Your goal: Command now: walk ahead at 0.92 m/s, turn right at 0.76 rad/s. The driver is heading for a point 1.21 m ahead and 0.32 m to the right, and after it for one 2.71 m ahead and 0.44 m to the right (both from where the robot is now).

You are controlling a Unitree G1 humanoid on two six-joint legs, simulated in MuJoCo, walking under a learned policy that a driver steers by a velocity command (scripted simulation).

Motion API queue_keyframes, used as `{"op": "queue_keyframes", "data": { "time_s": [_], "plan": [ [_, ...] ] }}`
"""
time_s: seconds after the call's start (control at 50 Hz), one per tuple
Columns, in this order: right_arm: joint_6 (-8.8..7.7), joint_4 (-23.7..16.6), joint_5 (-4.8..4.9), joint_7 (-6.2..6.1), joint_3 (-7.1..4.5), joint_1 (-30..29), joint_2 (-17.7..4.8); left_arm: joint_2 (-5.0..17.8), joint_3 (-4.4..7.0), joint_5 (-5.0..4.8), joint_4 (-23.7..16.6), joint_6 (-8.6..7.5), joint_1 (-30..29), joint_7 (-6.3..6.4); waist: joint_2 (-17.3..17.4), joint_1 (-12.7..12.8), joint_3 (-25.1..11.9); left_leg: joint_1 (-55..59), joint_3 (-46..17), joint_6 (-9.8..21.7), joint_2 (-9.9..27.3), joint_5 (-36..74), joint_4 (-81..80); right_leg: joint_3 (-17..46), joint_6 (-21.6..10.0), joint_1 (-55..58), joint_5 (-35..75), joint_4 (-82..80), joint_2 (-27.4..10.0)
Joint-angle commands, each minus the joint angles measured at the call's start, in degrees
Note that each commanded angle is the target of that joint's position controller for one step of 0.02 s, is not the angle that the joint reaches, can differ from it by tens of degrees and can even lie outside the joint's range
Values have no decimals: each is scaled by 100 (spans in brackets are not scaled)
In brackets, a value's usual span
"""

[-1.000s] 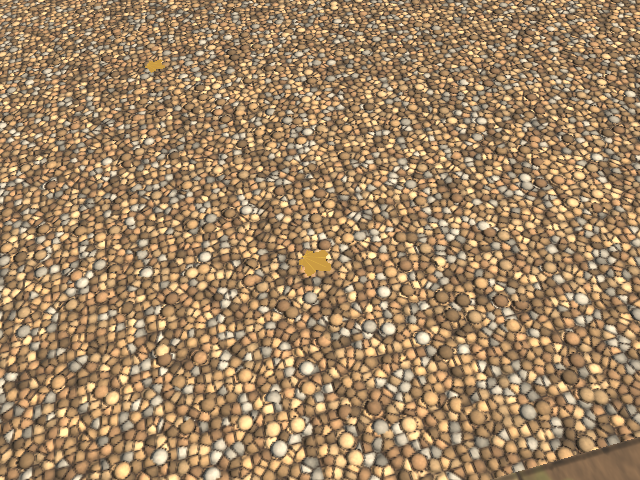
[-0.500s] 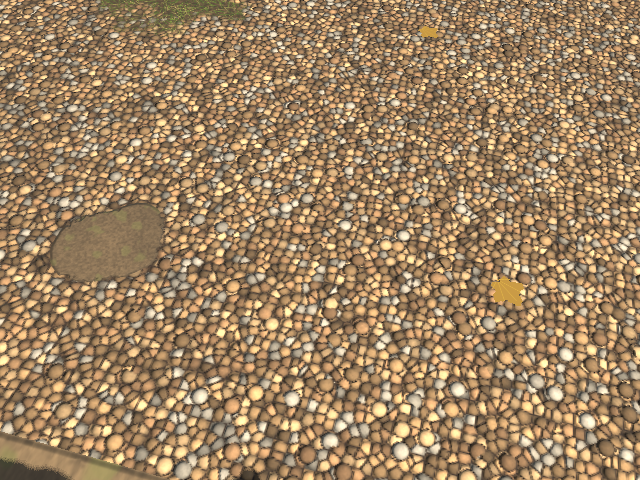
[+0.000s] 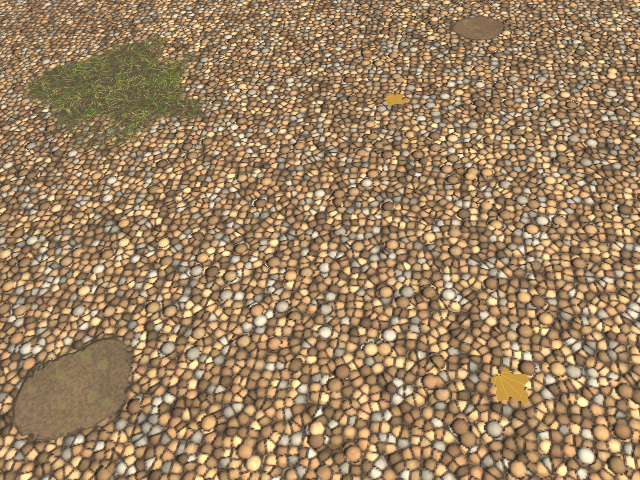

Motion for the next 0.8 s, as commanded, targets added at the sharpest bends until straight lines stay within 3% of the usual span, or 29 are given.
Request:
{"op": "queue_keyframes", "data": {
  "time_s": [0.02, 0.1, 0.16, 0.2, 0.22, 0.24, 0.26, 0.28, 0.3, 0.32, 0.34, 0.36, 0.38, 0.4, 0.42, 0.44, 0.46, 0.5, 0.54, 0.6, 0.62, 0.64, 0.66, 0.68, 0.7, 0.72, 0.74, 0.76, 0.8],
  "plan": [
    [-21, -522, 50, 32, -127, -997, -531, 1044, 302, -33, -192, -115, 88, 104, -542, -20, 627, -1282, 90, -181, -11, 626, -677, 1899, -755, 544, 550, -1273, -1180],
    [-107, -711, 97, 55, -45, -1858, -404, 1036, 332, -48, 100, -157, 398, 149, -723, 248, 605, -954, 188, -221, -228, 1507, -1784, 1710, -622, 586, 2133, -925, -945],
    [-138, -882, 194, 59, -39, -2226, -434, 1090, 356, -38, 183, -161, 331, 208, -885, 294, 706, -292, 107, -98, -239, 1864, -2431, 1985, -519, 505, 2669, -991, -1124],
    [-173, -787, 214, -15, -72, -1860, -557, 1264, 406, -47, 147, -154, -59, 254, -855, 2, 638, 672, 51, 14, -272, 1825, -2878, 1942, -314, 421, 3357, -790, -1117],
    [-188, -614, 226, -90, -137, -1310, -722, 1420, 442, -47, 140, -168, -212, 250, -806, -257, 303, 1600, 79, 83, -394, 1554, -2902, 1839, -161, 363, 4364, -239, -1017],
    [-205, -331, 266, -197, -265, -301, -1021, 1668, 501, 14, 153, -169, -313, 218, -771, -714, -335, 2804, 114, 142, -453, 1035, -2631, 1782, -60, 243, 4990, 873, -921],
    [-195, 6, 284, -332, -398, 1000, -1260, 1749, 529, 62, 128, -186, -588, 186, -718, -1422, -849, 4153, 7, 188, -137, 505, -2409, 1715, 7, -392, 4660, 2292, -714],
    [-221, 205, 108, -457, -516, 2083, -1556, 989, 355, 121, 71, -243, -522, 188, 6, -1626, -1524, 5422, -1186, 255, 916, -1630, -2145, 1452, -48, -1372, 2111, 4223, -343],
    [-227, 146, -84, -445, -556, 2044, -1872, 151, 112, -171, -200, -226, 56, 218, 2022, -1022, -2277, 6377, -4051, 597, 2569, -2335, -3181, 737, 85, -2781, -1496, 5980, 282],
    [-187, 107, 14, -382, -603, 1406, -1638, 655, 105, -110, -191, -144, -59, 269, 1589, -831, -1876, 5697, -4943, 933, 2574, -2430, -3906, 323, 74, -3495, -889, 6215, -93],
    [-190, 1, 21, -367, -457, 853, -986, 991, 181, 25, -57, -56, -723, 253, 520, -870, -850, 4745, -3571, 921, 2169, -1178, -3838, 178, 136, -3446, -319, 5903, -494],
    [-198, 123, -3, -355, -351, 738, -599, 1000, 214, 62, -37, 13, -1089, 206, -87, -824, -220, 3997, -2368, 917, 1913, 982, -3638, 50, 236, -3282, -117, 5584, -665],
    [-224, 284, 7, -347, -288, 868, -482, 900, 219, 138, -81, 86, -1279, 154, 21, -751, -81, 3718, -1554, 873, 1700, 2905, -3477, -11, 296, -3143, -225, 5407, -762],
    [-285, 530, 106, -334, -222, 1151, -323, 758, 222, 219, -115, 175, -1334, 105, 283, -673, 55, 3565, -947, 746, 1508, 4107, -3348, -84, 313, -3144, -304, 5288, -820],
    [-342, 711, 209, -297, -179, 1325, -201, 591, 185, 219, -200, 250, -1437, 66, 525, -586, 74, 3501, -618, 641, 1428, 4571, -3364, -155, 317, -3206, -364, 5129, -835],
    [-471, 493, 503, -297, -300, 504, -222, 482, 205, -434, -522, 173, -1432, 151, 996, -419, 225, 3386, -278, 575, 1124, 4206, -3642, 26, 387, -3296, -88, 4881, -1104],
    [-505, 438, 558, -321, -298, 102, -271, 470, 140, -468, -641, 169, -1745, 142, 815, -356, 355, 3026, -53, 603, 1161, 3987, -3887, -118, 445, -3327, 111, 4443, -1139],
    [-467, 341, 509, -397, -365, -404, -517, 402, 64, -244, -1005, 118, -2131, 48, 424, -254, 633, 2216, 548, 675, 1066, 4163, -4198, -562, 628, -2852, 785, 3121, -1045],
    [-434, 317, 500, -500, -462, -476, -822, 319, 19, -104, -1014, 65, -1999, -110, 219, -228, 358, 1890, 1180, 508, 747, 4329, -3920, -992, 668, -1749, 1961, 2010, -722],
    [-441, 255, 673, -578, -583, -323, -1232, 900, 262, -74, -970, 158, -1362, -244, 325, 147, -308, 1983, 1271, 147, 746, 5837, -2663, -1203, 307, -321, 2105, 1732, -178],
    [-417, 182, 726, -559, -602, -398, -1284, 1216, 408, -63, -918, 206, -888, -224, 288, 423, -536, 1811, 1203, 100, 782, 5739, -1848, -1013, 61, 332, 2060, 1664, -154],
    [-375, 125, 742, -496, -555, -435, -1130, 1484, 563, -85, -756, 241, -251, -142, -164, 697, -747, 1335, 1126, 53, 608, 4209, -503, -724, -216, 1250, 2418, 1372, -188],
    [-328, 222, 542, -348, -379, -110, -547, 1504, 556, -178, -801, 266, -440, 17, -1330, 434, -317, 561, 1142, -88, -148, -916, 1138, -208, -526, 1543, 3406, 745, -483],
    [-312, 98, 290, -247, -260, 816, -332, 1901, 503, 82, -1366, 206, -1139, 86, -2184, -352, -1000, -596, 570, -354, -762, -2933, 3316, 2155, -1703, 2418, 6490, 1426, -1816],
    [-329, -53, 354, -188, -302, 931, -1014, 1804, 502, 217, -1664, 134, -1229, 16, -1453, -68, -2446, -916, -658, -336, -752, -2445, 3830, 3701, -2396, 2883, 4918, 547, -2594],
    [-347, -187, 434, -151, -366, 555, -1312, 1727, 532, 14, -1792, 128, -1560, -1, -642, -179, -2118, -889, -917, -106, -454, -1833, 3102, 3829, -2104, 2265, 1823, -45, -2292],
    [-321, -219, 452, -180, -382, 289, -1234, 1410, 452, -189, -1798, 112, -1822, 20, -66, -388, -1294, -992, -801, -50, -199, -1489, 2443, 3588, -1711, 1417, -237, -376, -1967],
    [-282, -192, 423, -220, -370, 173, -1159, 1202, 356, -247, -1810, 86, -1945, 41, 138, -508, -891, -856, -750, -21, -42, -1279, 1945, 3470, -1493, 740, -1080, -580, -1808],
    [-223, -143, 402, -225, -375, 179, -1044, 1151, 309, -101, -1797, 52, -2168, 113, -149, -679, -277, -301, -635, -50, 131, -928, 1013, 2839, -1255, -398, -1257, -814, -1376]
  ]
}}
Velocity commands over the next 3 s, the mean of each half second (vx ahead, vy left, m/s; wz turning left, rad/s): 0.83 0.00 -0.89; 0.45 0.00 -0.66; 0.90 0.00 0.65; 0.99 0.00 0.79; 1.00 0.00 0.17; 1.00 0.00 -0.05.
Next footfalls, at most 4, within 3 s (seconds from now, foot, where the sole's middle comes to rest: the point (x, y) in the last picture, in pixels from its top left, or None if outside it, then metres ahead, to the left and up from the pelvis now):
0.28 left None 0.44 0.10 -0.81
0.66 right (476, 413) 0.67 -0.19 -0.81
1.12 left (437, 314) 0.93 -0.12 -0.81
1.56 right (554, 218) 1.26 -0.45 -0.82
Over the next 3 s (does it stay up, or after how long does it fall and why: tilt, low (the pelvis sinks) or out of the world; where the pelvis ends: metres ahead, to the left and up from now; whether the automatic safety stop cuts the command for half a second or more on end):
stays up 2.54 -0.31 -0.05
